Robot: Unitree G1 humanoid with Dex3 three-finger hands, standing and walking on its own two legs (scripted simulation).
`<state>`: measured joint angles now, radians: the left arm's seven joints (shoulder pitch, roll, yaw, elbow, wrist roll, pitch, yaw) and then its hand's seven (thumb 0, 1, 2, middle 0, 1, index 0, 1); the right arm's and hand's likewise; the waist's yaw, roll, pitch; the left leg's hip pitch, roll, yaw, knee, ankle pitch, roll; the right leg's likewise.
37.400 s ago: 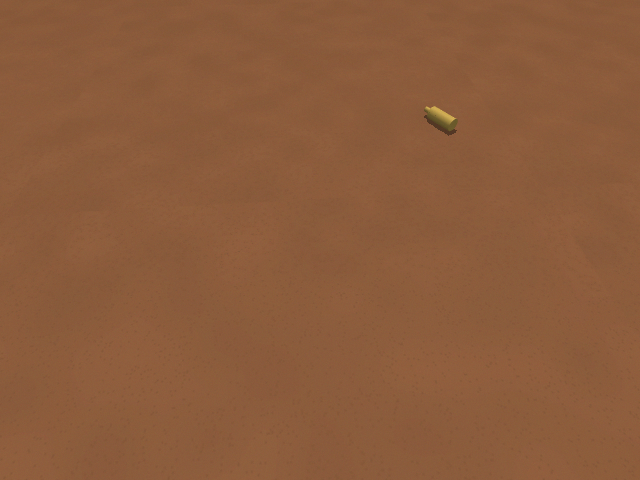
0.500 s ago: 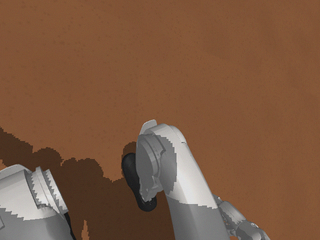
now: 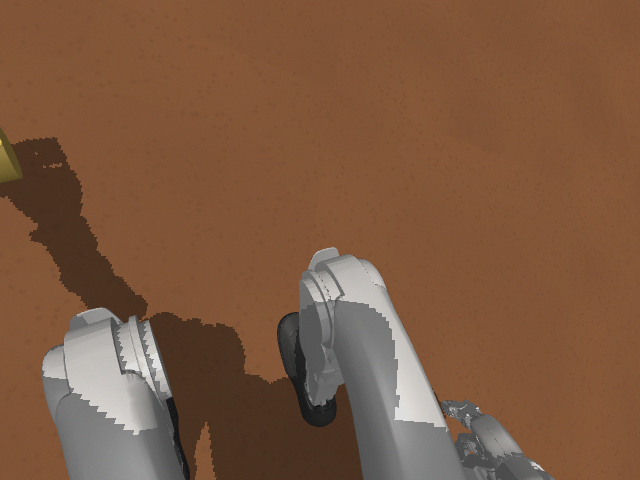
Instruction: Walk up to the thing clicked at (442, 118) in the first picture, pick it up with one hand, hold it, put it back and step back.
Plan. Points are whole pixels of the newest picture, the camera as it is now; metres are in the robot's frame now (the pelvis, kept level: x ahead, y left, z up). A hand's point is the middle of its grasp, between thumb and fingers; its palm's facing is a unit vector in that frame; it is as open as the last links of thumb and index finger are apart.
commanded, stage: withdraw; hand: left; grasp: from above
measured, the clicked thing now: out of the picture +0.52 +0.38 -0.31
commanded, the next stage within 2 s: home in 0.14 s
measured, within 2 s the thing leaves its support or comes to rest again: neither
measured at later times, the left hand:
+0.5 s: hand out of the picture +0.49 +0.37 -0.11, palm faces -0.39 -0.20 -0.90, open 12.7 cm
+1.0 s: hand out of the picture +0.31 +0.28 +0.10, palm faces -0.04 -0.85 -0.53, open 7.5 cm
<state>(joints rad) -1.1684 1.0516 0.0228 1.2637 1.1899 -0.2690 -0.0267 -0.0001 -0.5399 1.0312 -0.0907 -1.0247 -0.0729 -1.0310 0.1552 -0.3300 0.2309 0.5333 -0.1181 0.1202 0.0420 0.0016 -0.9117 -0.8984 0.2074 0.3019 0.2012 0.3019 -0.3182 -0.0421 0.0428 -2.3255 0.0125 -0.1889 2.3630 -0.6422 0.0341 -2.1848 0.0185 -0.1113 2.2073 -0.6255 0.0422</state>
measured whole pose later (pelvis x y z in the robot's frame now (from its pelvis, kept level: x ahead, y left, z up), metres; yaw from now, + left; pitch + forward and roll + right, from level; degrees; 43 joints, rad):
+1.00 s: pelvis +0.02 -0.01 +0.20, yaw +9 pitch +28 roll -6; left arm -0.20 0.46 0.06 0.45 0.25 0.20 0.01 0.01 0.86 0.89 -0.21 -0.31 -0.21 -0.30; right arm 0.12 -0.24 0.02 0.56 0.04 -0.02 -0.02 0.01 -0.91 -0.89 0.21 0.30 0.20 0.30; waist -0.09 0.02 -0.19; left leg -1.60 0.03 -0.09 1.71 -0.61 0.00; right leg -1.53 -0.01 -0.06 1.64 -0.60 0.03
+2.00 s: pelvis +0.09 -0.01 +0.37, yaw +13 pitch +9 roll -3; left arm 0.50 0.22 0.03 -0.12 -0.05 0.46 0.02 0.01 0.90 0.89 -0.20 -0.30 -0.20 -0.29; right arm 0.27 -0.21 0.04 0.54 0.01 -0.24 -0.18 0.02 -0.91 -0.89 0.21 0.30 0.20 0.30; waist -0.03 0.04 -0.16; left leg -0.69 0.04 -0.07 1.01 -0.48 -0.01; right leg -0.62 -0.01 -0.06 0.93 -0.47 0.02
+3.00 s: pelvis +0.10 +0.00 +0.37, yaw +13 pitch +10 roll -3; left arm 0.50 0.22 0.03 -0.13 -0.06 0.46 0.02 0.01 0.90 0.89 -0.20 -0.30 -0.20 -0.29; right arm 0.29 -0.21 0.03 0.55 0.01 -0.23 -0.18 0.02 -0.91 -0.89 0.21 0.30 0.20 0.30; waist -0.03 0.04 -0.16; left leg -0.69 0.04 -0.06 1.01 -0.50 -0.02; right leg -0.63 -0.01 -0.05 0.94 -0.49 0.02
